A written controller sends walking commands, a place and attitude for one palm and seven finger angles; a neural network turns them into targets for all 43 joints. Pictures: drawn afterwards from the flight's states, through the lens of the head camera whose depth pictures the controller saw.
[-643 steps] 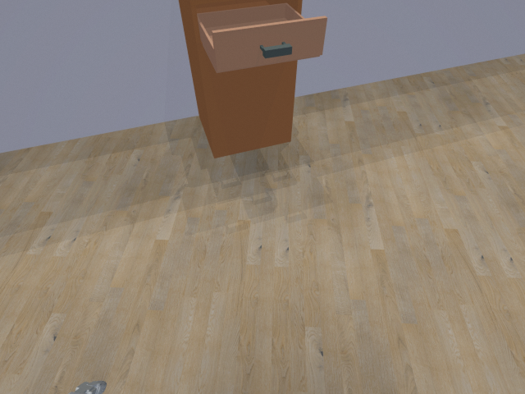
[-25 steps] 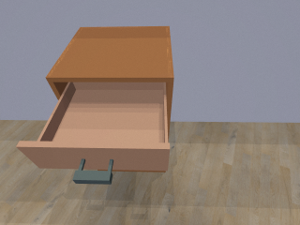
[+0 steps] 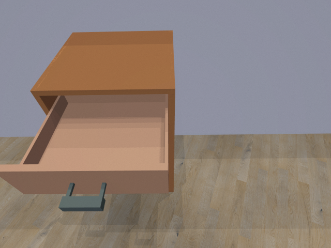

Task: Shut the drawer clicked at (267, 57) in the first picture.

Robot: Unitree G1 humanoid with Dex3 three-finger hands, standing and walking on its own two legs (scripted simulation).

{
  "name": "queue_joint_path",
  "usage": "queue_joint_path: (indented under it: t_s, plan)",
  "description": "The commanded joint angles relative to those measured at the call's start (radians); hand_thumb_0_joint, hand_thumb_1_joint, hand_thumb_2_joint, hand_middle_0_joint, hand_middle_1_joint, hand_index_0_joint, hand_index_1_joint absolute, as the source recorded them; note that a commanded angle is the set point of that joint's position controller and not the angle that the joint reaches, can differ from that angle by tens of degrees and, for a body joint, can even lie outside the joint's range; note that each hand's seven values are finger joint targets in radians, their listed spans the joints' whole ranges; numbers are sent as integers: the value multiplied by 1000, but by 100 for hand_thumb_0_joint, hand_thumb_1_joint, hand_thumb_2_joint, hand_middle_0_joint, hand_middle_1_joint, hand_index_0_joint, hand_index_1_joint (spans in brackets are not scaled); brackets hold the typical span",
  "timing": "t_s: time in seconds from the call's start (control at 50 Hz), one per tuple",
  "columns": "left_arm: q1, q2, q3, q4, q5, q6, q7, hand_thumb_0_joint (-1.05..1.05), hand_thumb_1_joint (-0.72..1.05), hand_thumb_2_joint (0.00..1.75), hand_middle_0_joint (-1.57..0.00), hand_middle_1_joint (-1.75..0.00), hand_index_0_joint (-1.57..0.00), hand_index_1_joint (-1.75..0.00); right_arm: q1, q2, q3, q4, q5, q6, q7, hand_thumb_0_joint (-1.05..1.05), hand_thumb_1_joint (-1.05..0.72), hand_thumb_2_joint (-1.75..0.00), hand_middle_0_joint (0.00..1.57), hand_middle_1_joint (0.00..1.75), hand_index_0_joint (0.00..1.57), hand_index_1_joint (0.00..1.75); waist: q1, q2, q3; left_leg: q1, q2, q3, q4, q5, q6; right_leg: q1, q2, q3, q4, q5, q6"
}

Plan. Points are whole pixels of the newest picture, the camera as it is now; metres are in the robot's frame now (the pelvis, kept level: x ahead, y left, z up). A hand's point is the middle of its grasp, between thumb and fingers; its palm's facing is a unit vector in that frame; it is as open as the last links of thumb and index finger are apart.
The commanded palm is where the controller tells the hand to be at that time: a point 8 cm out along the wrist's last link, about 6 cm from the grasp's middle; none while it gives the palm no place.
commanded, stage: come to a stop and stand still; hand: left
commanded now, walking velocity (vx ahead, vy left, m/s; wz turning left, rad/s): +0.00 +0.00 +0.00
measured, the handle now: (85, 194) +0.26 +0.23 -0.04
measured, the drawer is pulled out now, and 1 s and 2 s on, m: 0.29 0.29 0.27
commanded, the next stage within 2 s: look again from close up in 0.32 s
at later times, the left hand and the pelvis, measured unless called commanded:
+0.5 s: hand out of the picture -0.01 +0.16 -0.17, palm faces +0.03 -0.98 -0.21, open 7.4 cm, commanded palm none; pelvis -0.01 -0.02 +0.00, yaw +0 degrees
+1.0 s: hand out of the picture -0.02 +0.16 -0.17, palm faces +0.03 -0.98 -0.20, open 7.4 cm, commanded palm +0.07 +0.21 -0.07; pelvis -0.02 -0.01 +0.00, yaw +0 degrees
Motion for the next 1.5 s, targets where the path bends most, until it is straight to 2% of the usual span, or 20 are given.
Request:
queue_joint_path:
  t_s: [0.0, 0.32, 0.94, 0.96, 0.98, 1.0, 1.02, 1.04, 1.06, 1.08, 1.1, 1.12, 1.16, 1.2, 1.22, 1.24, 1.3, 1.36, 1.42, 1.48]
  plan:
    - [55, 128, 20, -33, 1, -15, 5, 0, 90, 90, -20, -30, -20, -30, 64, -93, -22, -20, 5, -11, -7, 0, -90, -90, 20, 30, 20, 30, 1, -57, 11, -46, 83, -68, -68, 174, 28, 30, -94, 95, -93, 246, -42]
    - [78, 119, 15, -14, 0, -14, 2, 0, 90, 90, -20, -30, -20, -30, 80, -74, -15, 5, 8, -9, -7, 0, -90, -90, 20, 30, 20, 30, 2, -46, 44, -51, 84, -64, -95, 110, 25, 2, -80, 96, -156, 113, -42]
    - [125, 81, 16, 2, 3, -12, 4, 0, 90, 90, -20, -30, -20, -30, 127, -41, -16, 34, 9, -17, -11, 0, -90, -90, 20, 30, 20, 30, 11, -22, 77, -89, 87, -73, -99, 76, 31, -24, -68, 91, -167, 40, -42]
    - [203, 119, 27, 50, 8, -37, 41, 0, 90, 90, -20, -30, -20, -30, -49, -79, -28, -46, 8, -19, -4, 0, -90, -90, 20, 30, 20, 30, 63, -54, 88, -200, 87, -20, 130, 67, -13, 45, -157, 129, -120, 529, -8]
    - [-539, 312, 101, -1465, -227, -266, 19, 0, 90, 90, -22, -32, -22, -32, -37, -262, -43, -411, 61, -178, -62, 0, -90, -90, 20, 30, 20, 30, -78, 102, -442, 51, -23, -56, -34, 167, 30, 185, -68, 93, -65, 282, -15]
    - [-124, 273, 155, -1229, -135, -219, 86, 0, 90, 90, -24, -34, -24, -34, -132, -167, -43, -344, 48, -260, -96, 0, -90, -90, 20, 30, 20, 30, 17, 224, -435, 28, -14, -25, -30, 211, 40, 173, -11, 19, -15, 143, -44]
    - [165, 31, 9, -1041, -148, -83, 125, 0, 90, 90, -26, -37, -26, -37, -135, -137, -53, -343, 66, -300, -86, 0, -90, -90, 20, 30, 20, 30, -11, 185, -238, -96, 10, -48, -31, 163, 14, 48, -13, -61, -30, 70, -26]
    - [140, -61, -52, -1062, -179, -74, 105, 0, 90, 90, -28, -39, -28, -39, -96, -157, -39, -325, 72, -316, -79, 0, -90, -90, 20, 30, 20, 30, -31, 42, -99, -150, 5, -56, -13, 79, 17, -30, -9, -85, -43, 17, -5]
    - [80, -26, -38, -1111, -192, -123, 90, 0, 90, 90, -30, -41, -30, -41, -120, -180, -51, -377, 66, -345, -75, 0, -90, -90, 20, 30, 20, 30, -59, -38, 15, -213, -4, -86, 28, -12, 27, -132, -11, -85, -45, -84, 5]
    - [89, -15, -21, -1080, -185, -175, 69, 0, 90, 90, -32, -43, -32, -43, -112, -195, -65, -404, 49, -361, -68, 0, -90, -90, 20, 30, 20, 30, -72, -137, 34, -269, -17, -83, 78, -71, 28, -214, -12, -91, -38, -197, 12]
    - [150, -43, -16, -1018, -190, -234, 38, 0, 90, 90, -34, -45, -34, -45, -118, -193, -75, -439, 35, -373, -58, 0, -90, -90, 20, 30, 20, 30, -58, -218, 49, -338, -24, -83, 133, -102, 24, -281, -10, -95, -7, -276, 13]
    - [275, -52, 8, -994, -198, -301, -3, 0, 90, 90, -36, -47, -36, -47, -134, -185, -86, -487, 29, -381, -41, 0, -90, -90, 20, 30, 20, 30, -3, -208, 12, -372, -31, -67, 171, -104, 13, -282, -21, -84, 27, -307, 2]
    - [417, -81, 6, -977, -216, -433, -104, 0, 90, 90, -40, -52, -40, -52, -150, -178, -96, -566, 23, -383, -4, 0, -90, -90, 20, 30, 20, 30, 42, -271, -76, -491, -38, -55, 257, -113, 1, -309, -11, -82, 141, -321, -7]
    - [290, 0, 55, -1194, -223, -561, -151, 0, 90, 90, -44, -56, -44, -56, -171, -178, -104, -639, 17, -390, 6, 0, -90, -90, 20, 30, 20, 30, 57, -151, -228, -531, -43, -47, 335, -86, 10, -298, -18, -38, 231, -278, -16]
    - [274, 50, 86, -1292, -214, -611, -154, 0, 90, 90, -46, -58, -46, -58, -163, -174, -103, -651, 17, -390, 12, 0, -90, -90, 20, 30, 20, 30, 63, -15, -264, -507, -40, -41, 358, -60, 8, -308, -16, -33, 273, -234, -27]
    - [307, 59, 85, -1328, -200, -644, -162, 0, 90, 90, -48, -60, -48, -60, -162, -169, -100, -663, 11, -383, 18, 0, -90, -90, 20, 30, 20, 30, 58, 47, -271, -513, -38, -49, 378, -42, 9, -340, -10, -41, 307, -198, -37]
    - [296, 51, 61, -1323, -162, -752, -209, 0, 90, 90, -54, -67, -54, -67, -179, -165, -102, -672, 7, -349, 35, 0, -90, -90, 20, 30, 20, 30, 8, 4, -215, -633, -26, -84, 504, -35, 16, -501, 4, -61, 437, -125, -42]
    - [414, 43, 65, -1322, -180, -662, -256, 0, 90, 90, -60, -73, -60, -73, -184, -172, -106, -739, 29, -301, 34, 0, -90, -90, 20, 30, 20, 30, 26, 36, -233, -679, -31, -78, 516, -90, 22, -482, 0, -44, 434, -147, -42]
    - [387, 69, 65, -1448, -203, -513, -276, 0, 90, 90, -66, -80, -66, -80, -173, -176, -96, -799, 47, -257, 8, 0, -90, -90, 20, 30, 20, 30, 12, 41, -305, -657, -32, -86, 511, -82, 31, -436, 6, -47, 415, -134, -30]
    - [367, 82, 79, -1556, -222, -436, -266, 0, 90, 90, -72, -86, -72, -86, -156, -160, -86, -814, 49, -234, -13, 0, -90, -90, 20, 30, 20, 30, 7, 15, -342, -634, -26, -98, 518, -36, 34, -404, 9, -56, 403, -96, -21]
